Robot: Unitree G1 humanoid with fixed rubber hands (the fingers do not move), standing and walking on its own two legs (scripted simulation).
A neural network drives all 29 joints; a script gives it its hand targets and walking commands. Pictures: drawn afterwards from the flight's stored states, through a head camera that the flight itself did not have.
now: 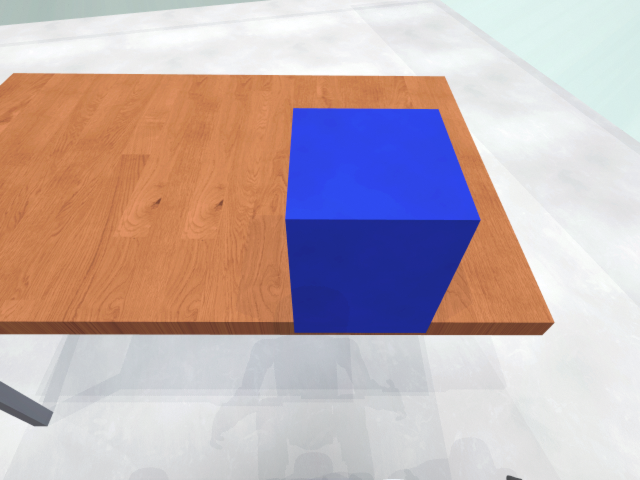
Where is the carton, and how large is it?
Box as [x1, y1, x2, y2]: [285, 108, 480, 332]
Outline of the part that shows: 293,108 285,222 294,332 425,332 480,220 438,109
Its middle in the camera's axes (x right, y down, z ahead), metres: +0.07 -0.02 +0.55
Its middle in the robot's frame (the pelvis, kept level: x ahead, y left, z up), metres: +0.44 -0.06 +0.06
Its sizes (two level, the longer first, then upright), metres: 0.210 0.200 0.250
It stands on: a table, 0.70 m high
